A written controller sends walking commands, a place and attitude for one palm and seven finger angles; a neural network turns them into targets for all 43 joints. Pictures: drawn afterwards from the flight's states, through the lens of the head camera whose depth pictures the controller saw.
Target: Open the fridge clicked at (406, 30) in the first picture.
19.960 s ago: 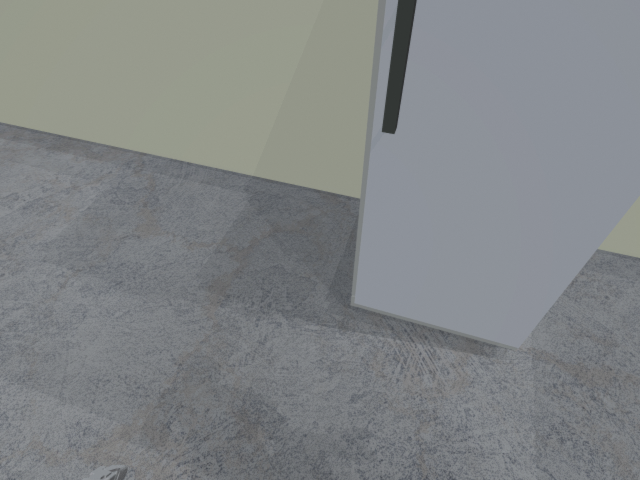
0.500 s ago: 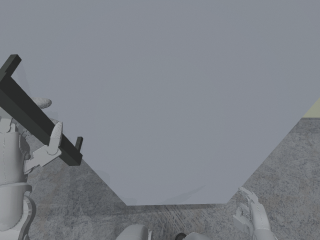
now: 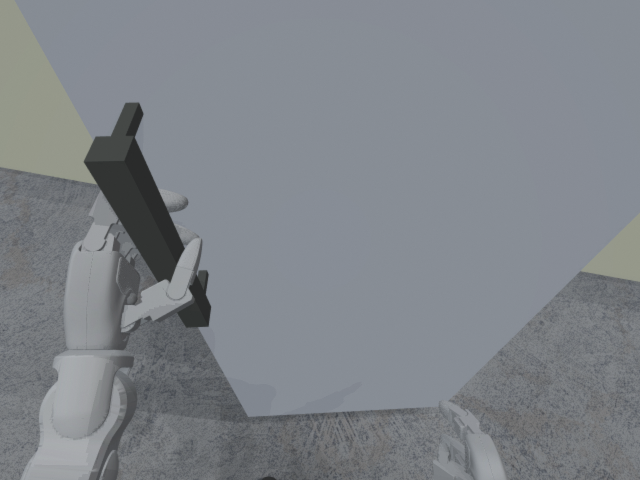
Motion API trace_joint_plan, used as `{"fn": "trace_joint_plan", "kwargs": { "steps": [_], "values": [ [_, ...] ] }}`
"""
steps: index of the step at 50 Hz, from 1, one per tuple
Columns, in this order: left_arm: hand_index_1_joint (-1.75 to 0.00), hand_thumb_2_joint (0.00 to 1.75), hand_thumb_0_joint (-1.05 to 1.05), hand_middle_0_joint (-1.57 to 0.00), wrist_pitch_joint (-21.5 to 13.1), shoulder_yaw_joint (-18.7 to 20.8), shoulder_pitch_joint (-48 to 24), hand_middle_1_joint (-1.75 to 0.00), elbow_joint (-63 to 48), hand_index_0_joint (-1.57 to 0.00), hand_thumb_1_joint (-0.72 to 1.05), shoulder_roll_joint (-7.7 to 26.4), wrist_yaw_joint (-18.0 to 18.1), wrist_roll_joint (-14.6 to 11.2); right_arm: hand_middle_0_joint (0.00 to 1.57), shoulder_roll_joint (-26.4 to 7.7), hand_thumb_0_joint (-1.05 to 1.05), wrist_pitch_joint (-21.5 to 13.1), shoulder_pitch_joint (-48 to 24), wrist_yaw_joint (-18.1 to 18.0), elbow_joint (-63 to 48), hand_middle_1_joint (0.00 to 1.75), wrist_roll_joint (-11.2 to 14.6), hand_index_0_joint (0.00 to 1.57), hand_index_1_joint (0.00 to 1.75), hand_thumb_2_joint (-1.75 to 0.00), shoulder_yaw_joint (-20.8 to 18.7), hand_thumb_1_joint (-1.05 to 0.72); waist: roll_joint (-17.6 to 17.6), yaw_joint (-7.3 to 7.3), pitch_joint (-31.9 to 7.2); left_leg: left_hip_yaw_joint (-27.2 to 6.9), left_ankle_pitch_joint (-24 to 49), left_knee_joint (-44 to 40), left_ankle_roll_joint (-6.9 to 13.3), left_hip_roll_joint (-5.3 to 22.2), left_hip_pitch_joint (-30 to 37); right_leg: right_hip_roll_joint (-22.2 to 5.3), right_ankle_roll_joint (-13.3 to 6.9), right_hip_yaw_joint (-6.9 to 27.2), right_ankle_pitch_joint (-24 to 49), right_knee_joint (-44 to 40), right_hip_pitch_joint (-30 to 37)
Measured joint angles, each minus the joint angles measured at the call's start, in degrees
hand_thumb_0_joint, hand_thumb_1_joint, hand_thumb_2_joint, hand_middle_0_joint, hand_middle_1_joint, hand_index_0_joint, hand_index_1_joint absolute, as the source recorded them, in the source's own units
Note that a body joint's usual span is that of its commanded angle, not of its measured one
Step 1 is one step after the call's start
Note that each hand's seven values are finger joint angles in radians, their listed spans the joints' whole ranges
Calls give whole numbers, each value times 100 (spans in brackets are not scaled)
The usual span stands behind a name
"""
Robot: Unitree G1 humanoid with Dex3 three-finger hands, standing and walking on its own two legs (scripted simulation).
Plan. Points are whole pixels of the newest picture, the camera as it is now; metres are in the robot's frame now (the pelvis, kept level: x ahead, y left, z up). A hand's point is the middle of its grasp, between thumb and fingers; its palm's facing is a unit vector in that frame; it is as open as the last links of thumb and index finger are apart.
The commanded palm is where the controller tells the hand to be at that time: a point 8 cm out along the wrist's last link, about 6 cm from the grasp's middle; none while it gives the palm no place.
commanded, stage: walk backward, drawing the door open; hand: left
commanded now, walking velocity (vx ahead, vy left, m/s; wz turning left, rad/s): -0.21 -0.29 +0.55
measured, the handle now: (171, 236) +0.31 +0.16 +0.18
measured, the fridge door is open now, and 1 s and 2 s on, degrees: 15 55 80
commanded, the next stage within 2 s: stop walking and hold the door back in 1.62 s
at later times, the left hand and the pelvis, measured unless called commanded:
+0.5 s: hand out of the picture +0.11 +0.08 +0.18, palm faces +0.32 -0.93 -0.19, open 7.2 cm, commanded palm +0.06 +0.12 +0.18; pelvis -0.12 -0.13 +0.01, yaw +17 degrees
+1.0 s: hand out of the picture -0.01 -0.04 +0.17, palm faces +0.67 -0.72 -0.20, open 7.4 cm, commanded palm -0.07 -0.02 +0.17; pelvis -0.13 -0.32 -0.01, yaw +39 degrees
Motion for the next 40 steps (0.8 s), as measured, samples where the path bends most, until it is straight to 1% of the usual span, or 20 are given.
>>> {"fn": "trace_joint_plan", "kwargs": {
  "steps": [2, 4, 5, 9, 11, 13, 15, 16, 18, 20, 22, 26, 30, 32, 33, 34, 35, 37, 38, 40],
  "values": [
    [-137, 78, -5, -46, 57, 128, -126, -140, 16, -24, 57, 10, -6, -95, 21, 44, 1, -4, -107, 40, 53, 30, 5, 20, 30, -90, 20, -90, 22, 44, 44, -89, 155, -32, -99, -3, -171, -29, 27, 82, 278, -559, 324],
    [-137, 78, -5, -46, 55, 251, -276, -140, 130, -23, 57, -65, -2, -152, 21, -19, 1, 43, -303, 62, 119, 30, 48, 20, 30, -90, 4, -90, 272, 62, 227, -274, 288, -24, -170, 153, -267, 162, -266, -60, 761, -932, 431],
    [-137, 78, -5, -46, 71, 288, -334, -140, 189, -22, 58, -90, -6, -177, 21, -57, 1, 73, -366, 61, 143, 30, 79, 21, 30, -90, -25, -90, 379, 36, 295, -298, 355, 26, -92, 223, -319, 244, -390, -156, 853, -1000, 452],
    [-138, 75, -5, -46, 124, 300, -383, -140, 306, -22, 59, -127, -120, -156, 21, -162, 1, 153, -322, -106, 204, 30, 122, 21, 30, -90, -186, -90, 192, -30, 115, 222, -1245, 1955, 108, -56, -721, 105, -642, -407, 805, -731, 138],
    [-138, 74, -5, -46, 141, 258, -350, -140, 244, -22, 59, -180, -199, -101, 21, -239, 1, 157, -236, -226, 161, 30, 60, 21, 30, -90, -245, -90, 35, -74, 8, 579, -1684, 2402, 126, -135, -654, -5, -698, -536, 802, -634, -19],
    [-138, 73, -5, -46, 151, 174, -349, -140, 146, -23, 58, -191, -281, -53, 21, -324, 1, 121, -138, -330, 85, 30, 5, 20, 30, -90, -285, -90, -87, -139, -60, 889, -1727, 2125, 136, -134, -375, -94, -731, -723, 820, -565, -163],
    [-136, 72, -5, -46, 144, 71, -381, -140, 22, -22, 57, -170, -348, -32, 21, -421, 1, 47, -31, -394, -40, 30, -23, 20, 30, -90, -321, -90, -148, -171, -110, 1074, -1218, 1202, 180, -98, 114, -143, -744, -906, 763, -316, -394],
    [-135, 72, -6, -46, 120, 34, -424, -140, -34, -22, 57, -154, -366, -34, 21, -472, 1, -10, 5, -405, -118, 30, -41, 20, 30, -90, -356, -90, -122, -188, -123, 1013, -1020, 775, 287, -66, 305, -134, -605, -941, 677, 54, -636],
    [-134, 73, -7, -46, -36, 18, -596, -140, 81, -22, 56, -52, -415, 24, 20, -348, 1, -61, -65, -386, -35, 30, -98, 20, 30, -90, -444, -90, -346, -204, 112, 904, -1041, 689, 350, -179, 354, -131, -211, -525, -112, 1313, -1092],
    [-134, 72, -6, -46, -62, -19, -678, -140, 198, -23, 55, -35, -455, 96, 20, -261, 1, -107, -67, -314, 59, 30, -109, 20, 30, -90, -433, -90, -300, -237, 306, 585, -772, 443, 260, -74, 450, 26, -30, -283, -437, 2340, -1446],
    [-134, 72, -6, -46, -79, -63, -734, -140, 296, -23, 55, -76, -489, 180, 20, -225, 1, -171, -61, -225, 153, 30, -83, 20, 30, -90, -405, -90, -140, -165, 425, 303, -469, 156, 116, 154, 510, 55, 71, -193, -179, 2762, -1705],
    [-135, 74, -4, -46, -2, -36, -744, -140, 328, -23, 56, -163, -501, 187, 20, -172, 1, -167, -57, -123, 193, 30, 52, 20, 30, -90, -362, -90, 89, 42, 511, -51, -170, -96, -156, 521, 493, -211, 194, 12, 289, 2105, -1513],
    [-136, 76, -5, -46, 67, 241, -622, -140, 333, -22, 55, -51, -431, 15, 21, -78, 1, -159, -44, -124, 146, 30, 148, 20, 30, -90, -314, -90, 252, 99, 334, -480, -155, 89, -307, 700, 142, -285, 282, 66, 42, 771, -591],
    [-136, 77, -7, -46, 138, 488, -608, -140, 287, -20, 55, 106, -372, -68, 21, -2, 1, -173, -43, -118, 108, 30, 173, 20, 30, -90, -261, -90, 98, 160, 154, -600, -338, 458, -264, 603, -204, -377, 253, -28, 322, -340, 62],
    [-135, 78, -8, -46, 124, 640, -617, -140, 283, -19, 54, 81, -337, -74, 21, -41, 1, -158, -159, -108, 133, 30, 184, 20, 30, -90, -244, -90, 137, 189, 175, -649, -694, 840, -182, 619, -416, -319, 163, -80, 744, -453, 50],
    [-135, 78, -9, -46, 110, 726, -623, -140, 303, -19, 54, -10, -305, -59, 21, -139, 1, -118, -299, -114, 187, 30, 181, 20, 30, -90, -267, -90, 289, 115, 268, -636, -1265, 1483, -114, 607, -680, -244, 42, -223, 776, -237, -30],
    [-135, 79, -9, -46, 124, 755, -610, -140, 315, -19, 54, -58, -297, -56, 21, -217, 1, -80, -389, -131, 255, 30, 182, 20, 30, -90, -318, -90, 329, 66, 317, -489, -1803, 2326, -44, 459, -957, -275, -65, -336, 676, -41, -98],
    [-135, 79, -8, -46, 131, 757, -504, -140, 285, -19, 55, -93, -329, -57, 21, -324, 1, -21, -465, -211, 335, 30, 147, 20, 30, -90, -404, -90, 204, 54, 363, 48, -2294, 3857, 25, 138, -1294, -436, -205, -439, 521, 106, -127],
    [-136, 79, -8, -46, 88, 736, -438, -140, 271, -19, 55, -112, -347, -62, 21, -366, 1, 4, -460, -257, 327, 30, 128, 20, 30, -90, -431, -90, 130, 38, 381, 357, -2368, 4235, 26, 47, -1321, -509, -249, -507, 514, 76, -90],
    [-137, 78, -7, -46, 18, 659, -311, -140, 194, -20, 55, -138, -379, -55, 21, -427, 1, 57, -381, -343, 220, 30, 87, 20, 30, -90, -457, -90, -20, -11, 386, 927, -2544, 4167, 41, -48, -1127, -635, -307, -702, 571, -39, -14]
  ]
}}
